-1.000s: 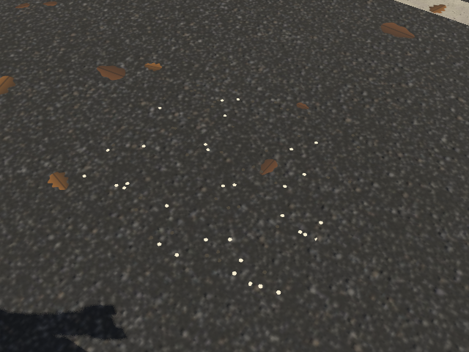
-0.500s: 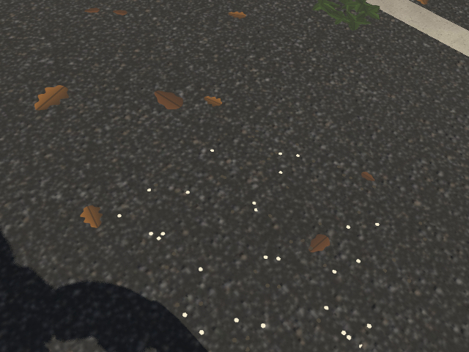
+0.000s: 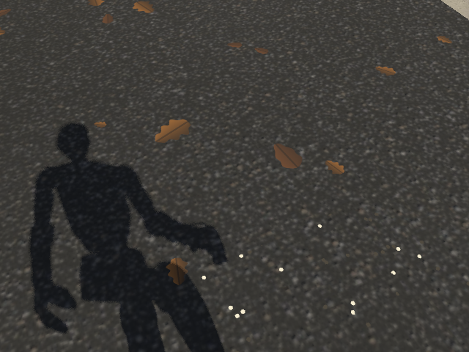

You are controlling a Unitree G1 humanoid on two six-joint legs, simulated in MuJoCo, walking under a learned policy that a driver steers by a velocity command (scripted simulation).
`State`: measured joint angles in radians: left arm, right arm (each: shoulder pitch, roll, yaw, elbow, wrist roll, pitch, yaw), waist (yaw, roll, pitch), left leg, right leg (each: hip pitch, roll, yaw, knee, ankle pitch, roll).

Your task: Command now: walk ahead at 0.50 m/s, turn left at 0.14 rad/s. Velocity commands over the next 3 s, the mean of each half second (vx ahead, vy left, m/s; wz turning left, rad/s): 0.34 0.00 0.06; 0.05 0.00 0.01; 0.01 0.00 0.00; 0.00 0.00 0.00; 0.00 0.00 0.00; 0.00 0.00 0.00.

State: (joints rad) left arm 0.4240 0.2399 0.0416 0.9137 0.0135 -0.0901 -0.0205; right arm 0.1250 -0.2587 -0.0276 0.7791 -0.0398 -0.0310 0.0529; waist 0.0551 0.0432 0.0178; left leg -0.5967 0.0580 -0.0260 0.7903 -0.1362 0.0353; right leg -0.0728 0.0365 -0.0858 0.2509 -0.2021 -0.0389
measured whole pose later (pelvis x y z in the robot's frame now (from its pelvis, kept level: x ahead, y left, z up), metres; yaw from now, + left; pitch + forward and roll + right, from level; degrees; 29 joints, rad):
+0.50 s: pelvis +0.20 +0.05 +0.00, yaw +0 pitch +0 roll +1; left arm 0.20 0.23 0.03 0.89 0.02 0.00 0.00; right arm 0.32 -0.20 -0.01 0.95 -0.01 -0.07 -0.01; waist -0.02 -0.04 0.05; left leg -0.12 -0.06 0.09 0.31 -0.20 0.08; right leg -0.48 -0.04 -0.02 0.73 -0.21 -0.01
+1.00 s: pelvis +0.24 +0.02 +0.00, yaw +0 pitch -2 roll +0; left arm 0.25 0.17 0.00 1.07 0.01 0.00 0.04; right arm 0.30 -0.17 0.00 1.14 -0.01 0.00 -0.05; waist 0.00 0.00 0.04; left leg -0.03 -0.02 0.06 0.37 -0.30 0.03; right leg -0.21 0.03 -0.06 0.41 -0.17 -0.06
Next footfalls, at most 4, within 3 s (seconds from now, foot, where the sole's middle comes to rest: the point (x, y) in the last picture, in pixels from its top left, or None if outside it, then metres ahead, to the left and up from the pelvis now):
0.14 left None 0.22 0.12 -0.78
0.58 right None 0.32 -0.06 -0.78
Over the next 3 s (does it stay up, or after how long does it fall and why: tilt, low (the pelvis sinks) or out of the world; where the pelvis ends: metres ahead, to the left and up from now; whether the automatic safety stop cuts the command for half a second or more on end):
stays up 0.26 0.06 -0.01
